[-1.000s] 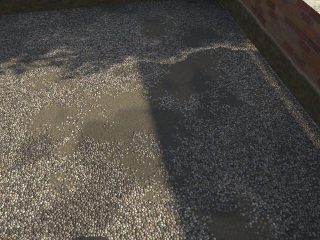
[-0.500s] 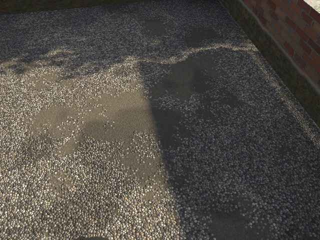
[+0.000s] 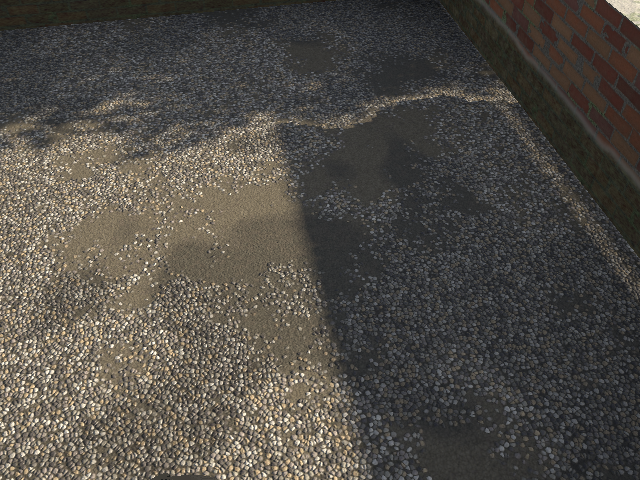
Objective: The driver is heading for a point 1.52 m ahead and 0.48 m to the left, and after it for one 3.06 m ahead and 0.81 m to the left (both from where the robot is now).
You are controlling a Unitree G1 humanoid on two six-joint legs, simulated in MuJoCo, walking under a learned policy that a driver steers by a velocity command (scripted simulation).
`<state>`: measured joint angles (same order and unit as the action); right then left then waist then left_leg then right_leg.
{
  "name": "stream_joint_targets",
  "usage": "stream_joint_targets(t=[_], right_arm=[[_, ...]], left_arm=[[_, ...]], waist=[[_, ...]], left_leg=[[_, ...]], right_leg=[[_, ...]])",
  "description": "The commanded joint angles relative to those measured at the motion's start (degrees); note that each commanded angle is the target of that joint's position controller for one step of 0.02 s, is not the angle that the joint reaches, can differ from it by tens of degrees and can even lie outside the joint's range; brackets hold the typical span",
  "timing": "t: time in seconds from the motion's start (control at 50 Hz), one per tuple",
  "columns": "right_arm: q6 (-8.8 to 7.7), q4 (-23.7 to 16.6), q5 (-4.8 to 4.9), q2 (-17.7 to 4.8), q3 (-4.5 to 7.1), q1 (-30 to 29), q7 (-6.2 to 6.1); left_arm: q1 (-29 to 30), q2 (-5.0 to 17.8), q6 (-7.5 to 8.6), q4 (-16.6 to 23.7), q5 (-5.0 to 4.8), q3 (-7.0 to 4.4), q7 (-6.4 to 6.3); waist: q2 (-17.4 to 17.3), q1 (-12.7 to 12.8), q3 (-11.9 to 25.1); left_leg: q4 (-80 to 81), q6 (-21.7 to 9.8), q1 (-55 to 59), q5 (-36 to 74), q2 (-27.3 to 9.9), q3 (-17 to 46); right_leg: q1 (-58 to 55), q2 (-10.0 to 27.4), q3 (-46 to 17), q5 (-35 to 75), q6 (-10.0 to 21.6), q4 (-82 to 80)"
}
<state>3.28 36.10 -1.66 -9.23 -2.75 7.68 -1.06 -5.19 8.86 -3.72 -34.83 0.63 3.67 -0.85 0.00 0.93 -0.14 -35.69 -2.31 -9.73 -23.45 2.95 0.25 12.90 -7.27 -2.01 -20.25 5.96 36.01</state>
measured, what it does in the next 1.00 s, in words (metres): stands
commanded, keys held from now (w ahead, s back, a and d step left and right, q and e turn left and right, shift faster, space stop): w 1.00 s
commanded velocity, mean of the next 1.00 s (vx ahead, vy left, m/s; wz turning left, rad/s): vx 0.50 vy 0.00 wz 0.00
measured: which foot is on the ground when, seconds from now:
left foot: down 0.00-1.00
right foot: down 0.00-1.00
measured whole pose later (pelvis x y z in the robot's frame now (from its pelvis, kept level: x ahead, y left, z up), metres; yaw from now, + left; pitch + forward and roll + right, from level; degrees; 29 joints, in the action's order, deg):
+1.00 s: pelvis +0.00 +0.00 +0.00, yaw +0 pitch -2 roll +0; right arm 3.3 36.1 -1.7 -9.2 -2.8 7.8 -1.1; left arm -5.5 8.8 -3.6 -34.7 0.7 3.7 -0.9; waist 0.0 0.9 -0.1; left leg -35.9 -2.3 -9.8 -23.5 3.0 0.4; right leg 13.0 -6.9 -1.4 -20.4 5.9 36.2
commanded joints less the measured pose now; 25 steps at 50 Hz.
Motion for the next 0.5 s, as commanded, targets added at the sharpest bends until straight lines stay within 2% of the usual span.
stream_joint_targets(t=[0.02, 0.5], right_arm=[[-0.95, -5.15, -0.02, -3.86, 1.04, -4.53, -0.11], [-0.96, -5.13, -0.02, -3.82, 0.99, -4.44, -0.11]], left_arm=[[5.61, 3.82, 1.02, 5.48, 0.01, -1.09, -0.11], [5.39, 3.73, 1.09, 5.55, 0.03, -1.06, -0.12]], waist=[[0.35, 0.02, 3.46], [0.34, 0.03, 3.42]], left_leg=[[2.77, -0.70, 2.65, 14.74, -3.79, 4.22], [2.73, -0.75, 2.50, 14.76, -3.77, 4.37]], right_leg=[[2.46, 8.04, -8.70, 17.36, -0.22, -6.76], [2.50, 8.15, -8.43, 17.09, -0.22, -6.72]])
